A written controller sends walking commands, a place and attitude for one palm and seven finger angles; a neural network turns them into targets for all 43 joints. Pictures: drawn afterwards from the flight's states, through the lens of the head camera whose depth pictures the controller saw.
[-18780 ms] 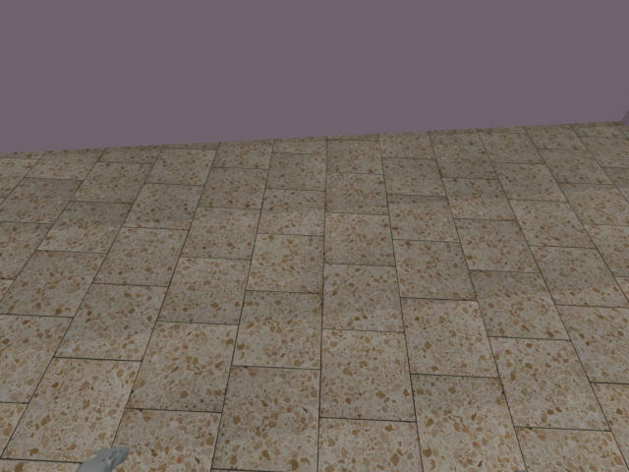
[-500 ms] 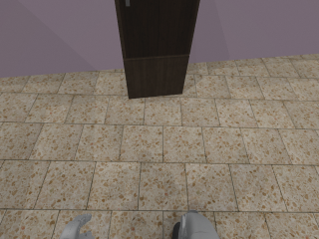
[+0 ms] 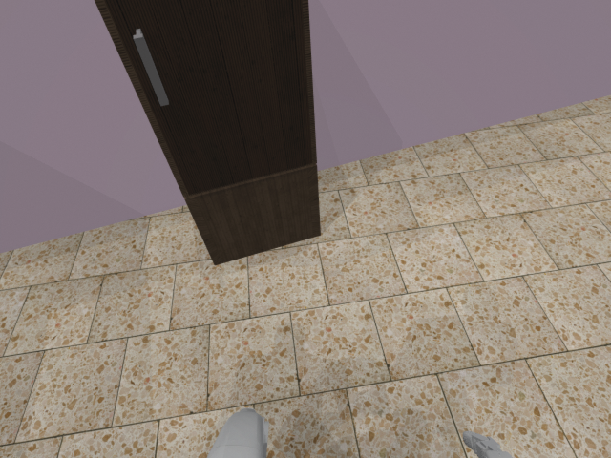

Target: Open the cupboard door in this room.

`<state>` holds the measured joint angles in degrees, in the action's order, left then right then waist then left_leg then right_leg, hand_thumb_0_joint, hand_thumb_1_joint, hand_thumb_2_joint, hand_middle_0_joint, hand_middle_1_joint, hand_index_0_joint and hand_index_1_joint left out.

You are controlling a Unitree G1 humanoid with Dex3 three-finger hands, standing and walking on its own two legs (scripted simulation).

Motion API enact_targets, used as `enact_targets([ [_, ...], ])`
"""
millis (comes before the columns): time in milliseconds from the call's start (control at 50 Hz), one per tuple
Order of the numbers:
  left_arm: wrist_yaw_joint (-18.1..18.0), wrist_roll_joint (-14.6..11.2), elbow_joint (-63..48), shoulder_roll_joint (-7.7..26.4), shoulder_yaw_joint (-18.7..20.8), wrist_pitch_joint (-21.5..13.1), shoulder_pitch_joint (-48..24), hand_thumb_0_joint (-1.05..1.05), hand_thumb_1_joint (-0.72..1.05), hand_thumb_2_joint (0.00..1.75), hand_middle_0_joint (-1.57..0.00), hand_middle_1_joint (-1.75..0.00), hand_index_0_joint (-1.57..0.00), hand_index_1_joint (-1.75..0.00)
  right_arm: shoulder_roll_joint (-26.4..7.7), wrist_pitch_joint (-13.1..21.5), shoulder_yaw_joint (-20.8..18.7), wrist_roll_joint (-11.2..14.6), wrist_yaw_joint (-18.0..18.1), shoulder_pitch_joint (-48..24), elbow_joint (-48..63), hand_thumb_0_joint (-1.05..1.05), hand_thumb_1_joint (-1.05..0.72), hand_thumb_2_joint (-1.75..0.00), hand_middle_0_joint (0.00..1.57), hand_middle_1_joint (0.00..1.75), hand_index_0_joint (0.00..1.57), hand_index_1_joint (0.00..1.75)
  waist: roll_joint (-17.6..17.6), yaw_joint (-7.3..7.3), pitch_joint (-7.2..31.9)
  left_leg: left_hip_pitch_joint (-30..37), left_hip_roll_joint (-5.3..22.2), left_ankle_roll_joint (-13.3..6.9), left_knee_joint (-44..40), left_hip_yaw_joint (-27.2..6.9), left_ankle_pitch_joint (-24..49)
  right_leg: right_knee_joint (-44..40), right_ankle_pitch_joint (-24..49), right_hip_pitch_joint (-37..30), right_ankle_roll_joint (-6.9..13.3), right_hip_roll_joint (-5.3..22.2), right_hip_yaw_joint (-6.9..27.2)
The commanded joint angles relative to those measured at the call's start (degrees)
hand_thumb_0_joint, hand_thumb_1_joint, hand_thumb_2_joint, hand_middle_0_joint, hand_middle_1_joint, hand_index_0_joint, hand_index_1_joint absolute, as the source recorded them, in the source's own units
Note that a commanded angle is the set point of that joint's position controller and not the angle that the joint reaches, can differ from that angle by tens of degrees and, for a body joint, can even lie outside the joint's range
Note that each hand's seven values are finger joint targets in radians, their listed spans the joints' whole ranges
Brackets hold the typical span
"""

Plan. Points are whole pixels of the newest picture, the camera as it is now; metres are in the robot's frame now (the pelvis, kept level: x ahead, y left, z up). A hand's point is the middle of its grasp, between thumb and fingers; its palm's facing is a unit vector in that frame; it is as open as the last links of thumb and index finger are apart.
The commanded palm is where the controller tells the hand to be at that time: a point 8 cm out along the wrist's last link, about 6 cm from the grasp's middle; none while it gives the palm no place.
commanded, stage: walk to a spot facing it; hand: left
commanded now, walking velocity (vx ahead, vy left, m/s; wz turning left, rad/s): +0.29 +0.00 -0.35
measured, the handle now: (151, 68) +0.86 +0.46 +0.08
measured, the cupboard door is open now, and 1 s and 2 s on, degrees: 0 0 0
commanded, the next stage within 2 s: turn to face it in 0.18 s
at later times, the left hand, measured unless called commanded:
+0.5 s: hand (177, 394) +0.23 +0.27 -0.18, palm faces -0.09 -0.97 -0.23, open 7.4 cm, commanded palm none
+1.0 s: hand (196, 398) +0.22 +0.22 -0.15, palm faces +0.16 -0.95 -0.28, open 7.3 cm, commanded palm none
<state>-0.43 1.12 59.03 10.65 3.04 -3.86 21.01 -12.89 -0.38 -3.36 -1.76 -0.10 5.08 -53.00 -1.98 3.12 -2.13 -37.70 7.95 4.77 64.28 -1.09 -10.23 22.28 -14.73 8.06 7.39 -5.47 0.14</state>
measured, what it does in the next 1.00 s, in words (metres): walks ahead: left foot, then right foot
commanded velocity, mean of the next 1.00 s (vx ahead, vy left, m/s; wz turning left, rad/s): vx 0.04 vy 0.00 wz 0.29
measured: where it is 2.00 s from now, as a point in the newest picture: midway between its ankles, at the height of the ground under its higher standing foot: outside the picture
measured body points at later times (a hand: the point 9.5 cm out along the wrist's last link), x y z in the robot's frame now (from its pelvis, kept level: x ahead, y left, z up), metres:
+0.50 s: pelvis +0.16 +0.08 -0.01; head +0.19 +0.09 +0.44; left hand +0.23 +0.32 -0.16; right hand +0.19 -0.17 -0.15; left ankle +0.22 +0.16 -0.74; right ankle +0.13 -0.06 -0.69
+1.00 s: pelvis +0.15 +0.02 +0.00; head +0.18 -0.01 +0.44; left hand +0.21 +0.27 -0.13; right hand +0.21 -0.23 -0.17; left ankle +0.13 +0.18 -0.65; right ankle +0.16 -0.06 -0.74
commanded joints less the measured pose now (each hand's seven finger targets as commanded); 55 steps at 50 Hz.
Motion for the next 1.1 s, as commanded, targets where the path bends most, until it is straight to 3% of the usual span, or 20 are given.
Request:
enact_targets([
  [0,-1.0,-0.1,-0.1,7.3,0.9,-1.4,9.6,0.00,0.90,0.90,-0.20,-0.30,-0.20,-0.30,-2.2,1.4,0.2,0.2,-0.5,-5.0,4.5,0.00,-0.90,-0.90,0.20,0.30,0.20,0.30,6.5,1.28,0.1,-9.2,-0.9,0.0,-2.6,1.1,-1.5,-3.0,39.1,-12.8,-1.6,17.2,15.7],
  [160,-1.9,0.1,0.9,8.0,0.9,-0.5,10.7,0.00,0.90,0.90,-0.20,-0.30,-0.20,-0.30,-1.2,2.6,0.8,0.9,-0.8,-11.7,7.4,0.00,-0.90,-0.90,0.20,0.30,0.20,0.30,8.5,1.94,-0.6,-0.1,-4.1,-1.4,-22.0,4.3,-5.2,-0.1,48.2,-15.5,2.1,16.6,17.0],
  [180,-1.9,0.0,0.9,8.2,1.0,-0.3,9.9,0.00,0.90,0.90,-0.20,-0.30,-0.20,-0.30,-1.3,2.8,0.7,1.1,-0.6,-10.7,7.2,0.00,-0.90,-0.90,0.20,0.30,0.20,0.30,9.0,1.19,-0.3,4.4,-5.1,-1.9,-25.1,5.0,-4.8,1.2,50.7,-13.4,1.5,16.1,16.7],
  [220,-1.9,-0.4,0.1,9.3,1.5,-0.4,6.4,0.00,0.90,0.90,-0.20,-0.30,-0.20,-0.30,-3.0,3.2,0.1,1.1,0.6,0.1,4.2,0.00,-0.90,-0.90,0.20,0.30,0.20,0.30,7.8,-4.03,4.6,20.1,-7.5,-2.9,-34.6,6.0,2.0,10.8,55.6,-8.7,-1.3,13.6,14.9],
  [240,-1.8,-1.0,-0.2,9.1,1.7,-0.3,5.1,0.00,0.90,0.90,-0.20,-0.30,-0.20,-0.30,-5.5,3.3,-0.6,0.9,1.3,8.5,1.6,0.00,-0.90,-0.90,0.20,0.30,0.20,0.30,5.4,-7.63,8.4,36.4,-4.6,-3.9,-37.7,4.5,12.2,19.2,46.7,1.1,-3.6,11.0,13.3],
  [260,-1.5,-1.9,-0.7,6.2,1.3,-0.4,5.8,0.00,0.90,0.90,-0.20,-0.30,-0.20,-0.30,-10.2,3.9,-1.6,0.2,1.8,17.0,-0.7,0.00,-0.90,-0.90,0.20,0.30,0.20,0.30,-5.8,-9.97,15.3,52.4,9.3,-9.1,-35.0,-8.7,33.0,33.4,17.0,14.2,-6.4,3.9,7.3],
  [280,-1.3,-2.1,-0.8,3.7,0.2,-0.8,8.1,0.00,0.90,0.90,-0.20,-0.30,-0.20,-0.30,-11.9,3.6,-1.4,0.5,1.7,21.1,-2.5,0.00,-0.90,-0.90,0.20,0.30,0.20,0.30,-13.7,-8.64,19.6,55.9,21.3,-15.8,-35.1,-18.6,54.5,49.1,-21.2,20.7,-7.7,1.6,2.7],
  [320,-1.9,-0.9,-0.8,3.2,0.2,0.3,6.3,0.00,0.90,0.90,-0.20,-0.30,-0.20,-0.30,-7.6,3.1,0.2,0.9,1.4,14.3,-0.8,0.00,-0.90,-0.90,0.20,0.30,0.20,0.30,-5.2,-5.49,8.2,38.9,18.9,-18.3,-40.5,-14.1,43.7,51.8,-20.1,20.9,-8.8,6.0,2.7],
  [360,-1.4,-0.4,0.4,1.2,-0.1,1.7,3.6,0.00,0.90,0.90,-0.20,-0.30,-0.20,-0.30,-3.3,3.1,1.2,0.8,1.6,8.9,-0.8,0.00,-0.90,-0.90,0.20,0.30,0.20,0.30,-7.8,-3.20,0.1,23.8,13.4,-17.1,-47.4,-12.0,23.3,47.3,-15.9,17.8,-9.2,9.2,1.9],
  [380,-1.0,-0.2,0.6,0.3,-0.4,2.2,3.6,0.00,0.90,0.90,-0.20,-0.30,-0.20,-0.30,-2.0,3.2,1.5,0.6,1.5,8.1,-1.1,0.00,-0.90,-0.90,0.20,0.30,0.20,0.30,-6.9,-2.10,-0.8,19.9,10.1,-15.6,-47.8,-8.8,23.4,42.1,-14.1,14.4,-9.3,9.8,0.9],
  [440,-0.8,-0.4,0.8,-0.6,-0.9,3.2,3.5,0.00,0.90,0.90,-0.20,-0.30,-0.20,-0.30,-3.0,3.3,1.2,0.8,1.3,7.8,-2.2,0.00,-0.90,-0.90,0.20,0.30,0.20,0.30,-6.0,-0.58,2.0,17.2,5.3,-13.9,-48.3,-4.8,21.1,32.9,-8.4,9.0,-10.3,9.1,-2.3],
  [600,-1.1,-0.4,-5.8,3.7,0.2,4.8,-12.0,0.00,0.90,0.90,-0.20,-0.30,-0.20,-0.30,-6.9,0.8,-1.3,0.1,0.9,13.0,-3.1,0.00,-0.90,-0.90,0.20,0.30,0.20,0.30,-6.3,-3.97,1.8,21.2,6.0,-15.3,-47.8,-15.7,12.6,24.0,-10.0,13.1,-11.1,7.9,-2.0],
  [700,-1.4,-1.2,-6.6,5.4,0.6,4.0,-10.4,0.00,0.90,0.90,-0.20,-0.30,-0.20,-0.30,-8.0,-0.1,-2.3,0.6,0.6,12.8,-2.2,0.00,-0.90,-0.90,0.20,0.30,0.20,0.30,-5.1,-2.16,4.7,18.8,2.4,-12.0,-41.5,-17.0,15.7,3.6,-0.6,1.0,-10.5,7.1,-2.2],
  [720,-1.8,-1.1,-6.5,7.2,1.1,3.5,-8.8,0.00,0.90,0.90,-0.20,-0.30,-0.20,-0.30,-6.5,0.0,-2.2,0.9,0.3,12.9,-1.6,0.00,-0.90,-0.90,0.20,0.30,0.20,0.30,-1.5,-1.66,6.3,13.4,-0.1,-9.2,-38.7,-14.6,10.6,-2.3,3.4,-6.9,-9.6,11.0,0.8],
  [740,-2.2,-0.3,-6.4,11.7,2.1,3.2,-7.3,0.00,0.90,0.90,-0.20,-0.30,-0.20,-0.30,-3.3,0.0,-1.8,1.4,0.0,13.1,-0.6,0.00,-0.90,-0.90,0.20,0.30,0.20,0.30,10.5,-1.12,7.7,4.0,-6.6,-5.0,-29.2,-6.0,-3.4,-6.0,5.2,-14.3,-6.1,23.0,10.4],
  [760,-2.1,-0.1,-7.2,14.4,2.4,3.1,-6.6,0.00,0.90,0.90,-0.20,-0.30,-0.20,-0.30,-3.4,-0.3,-2.1,1.2,0.1,10.9,1.1,0.00,-0.90,-0.90,0.20,0.30,0.20,0.30,15.9,-0.10,6.0,1.0,-10.4,-2.5,-16.7,0.6,-21.9,-6.3,15.7,-8.9,0.4,34.0,17.0],
  [780,-2.2,-0.3,-8.0,12.8,2.1,3.1,-9.2,0.00,0.90,0.90,-0.20,-0.30,-0.20,-0.30,-4.9,-1.2,-2.7,0.7,0.1,11.2,0.5,0.00,-0.90,-0.90,0.20,0.30,0.20,0.30,10.5,-1.64,4.9,2.8,-8.2,-2.5,-6.3,-1.7,-21.6,-5.1,19.4,-3.2,2.4,33.2,12.6],
  [840,-2.3,-0.6,-9.4,7.9,0.9,2.7,-15.0,0.00,0.90,0.90,-0.20,-0.30,-0.20,-0.30,-2.8,-2.8,-2.5,0.4,-0.5,13.9,-1.7,0.00,-0.90,-0.90,0.20,0.30,0.20,0.30,8.0,-5.46,0.8,3.4,-5.5,-1.2,4.1,-0.5,-14.5,-1.7,27.3,0.6,-0.7,25.5,1.3],
  [900,-2.0,-0.3,-8.5,7.9,0.9,2.5,-12.0,0.00,0.90,0.90,-0.20,-0.30,-0.20,-0.30,-2.5,-3.2,-2.4,0.7,-0.7,12.6,-1.0,0.00,-0.90,-0.90,0.20,0.30,0.20,0.30,10.7,-4.72,0.5,3.9,-5.2,-0.4,4.7,1.2,-11.9,-1.3,29.4,-0.1,-1.8,24.2,-2.8],
  [1080,-1.4,0.8,-6.1,12.3,2.0,3.4,-4.8,0.00,0.90,0.90,-0.20,-0.30,-0.20,-0.30,-2.9,-2.7,-1.1,1.1,-0.8,1.3,2.5,0.00,-0.90,-0.90,0.20,0.30,0.20,0.30,14.4,-0.39,1.5,12.2,-5.6,-1.0,-14.6,5.1,-16.2,0.1,26.2,-1.7,0.2,26.1,-2.9],
])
